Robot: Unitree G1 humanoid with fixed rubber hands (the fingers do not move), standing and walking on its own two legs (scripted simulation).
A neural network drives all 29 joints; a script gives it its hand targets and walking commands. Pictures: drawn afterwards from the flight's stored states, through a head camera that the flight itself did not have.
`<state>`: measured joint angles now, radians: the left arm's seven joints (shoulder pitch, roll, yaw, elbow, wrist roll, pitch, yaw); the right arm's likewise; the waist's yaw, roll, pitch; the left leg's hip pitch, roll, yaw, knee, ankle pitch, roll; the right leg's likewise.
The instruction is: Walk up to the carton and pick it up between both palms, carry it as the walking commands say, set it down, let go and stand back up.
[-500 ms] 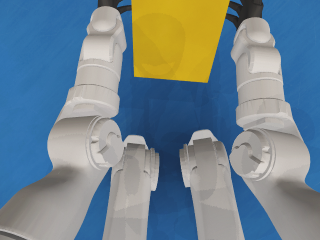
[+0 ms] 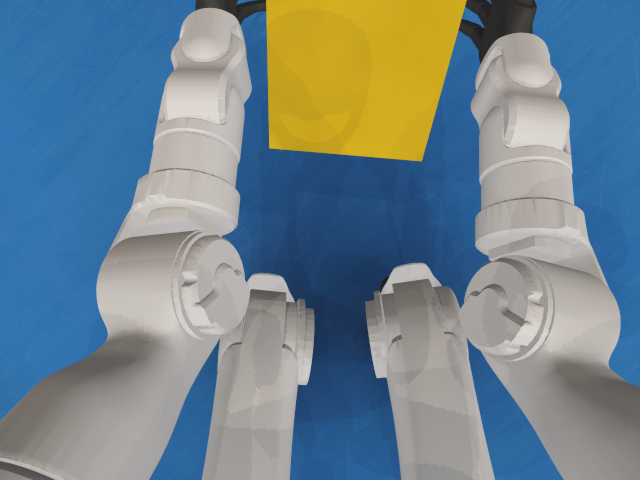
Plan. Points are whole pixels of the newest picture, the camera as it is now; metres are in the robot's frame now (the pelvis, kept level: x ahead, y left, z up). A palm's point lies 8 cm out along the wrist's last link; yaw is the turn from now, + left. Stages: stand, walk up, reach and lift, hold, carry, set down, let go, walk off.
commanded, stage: set down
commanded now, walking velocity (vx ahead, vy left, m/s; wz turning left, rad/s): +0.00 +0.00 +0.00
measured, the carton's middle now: (353, 33) +0.58 -0.04 -0.24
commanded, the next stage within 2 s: none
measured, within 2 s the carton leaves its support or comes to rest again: rests again in 1.64 s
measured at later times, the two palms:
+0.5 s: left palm (219, 5) +0.57 +0.09 -0.14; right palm (505, 28) +0.54 -0.17 -0.14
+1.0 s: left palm (222, 9) +0.57 +0.09 -0.15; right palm (501, 27) +0.54 -0.17 -0.15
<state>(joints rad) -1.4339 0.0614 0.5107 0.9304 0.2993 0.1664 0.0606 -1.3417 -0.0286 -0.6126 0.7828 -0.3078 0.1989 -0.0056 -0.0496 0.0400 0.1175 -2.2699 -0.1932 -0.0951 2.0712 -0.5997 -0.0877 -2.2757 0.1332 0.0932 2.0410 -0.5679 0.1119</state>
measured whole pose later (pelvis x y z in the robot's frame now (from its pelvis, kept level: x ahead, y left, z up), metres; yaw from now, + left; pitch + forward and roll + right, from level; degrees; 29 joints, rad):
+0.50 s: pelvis +0.00 +0.00 +0.00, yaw +0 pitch +46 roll -2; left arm -1.45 0.08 0.52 0.95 0.31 0.13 0.03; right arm -1.36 -0.05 -0.63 0.82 -0.32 0.16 0.03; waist -0.05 0.04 0.12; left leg -2.28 -0.18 -0.09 2.08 -0.61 -0.08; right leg -2.28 0.12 0.09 2.05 -0.58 0.11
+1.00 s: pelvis +0.01 +0.00 -0.01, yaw +0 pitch +46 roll -2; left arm -1.44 0.10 0.49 0.97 0.29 0.11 0.03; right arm -1.38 -0.08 -0.62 0.87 -0.30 0.13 0.04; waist -0.05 0.04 0.14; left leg -2.28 -0.17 -0.08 2.11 -0.63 -0.07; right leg -2.28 0.11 0.08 2.07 -0.60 0.10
